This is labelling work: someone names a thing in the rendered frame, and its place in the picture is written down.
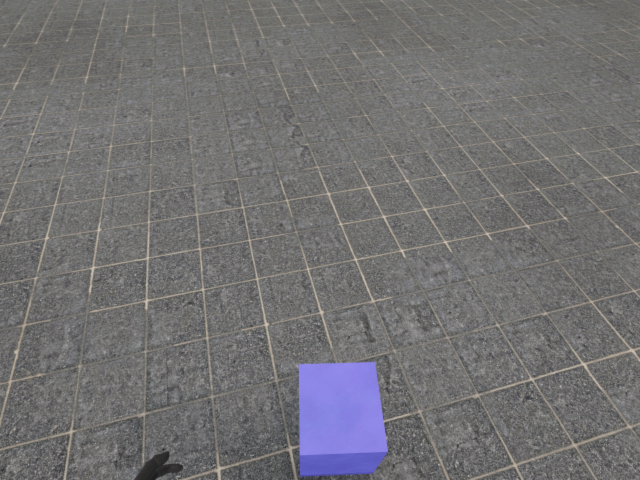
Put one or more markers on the left robot hand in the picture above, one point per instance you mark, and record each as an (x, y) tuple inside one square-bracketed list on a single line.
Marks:
[(154, 468)]

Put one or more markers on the carton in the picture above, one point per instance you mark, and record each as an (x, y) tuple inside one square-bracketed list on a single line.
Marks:
[(341, 426)]

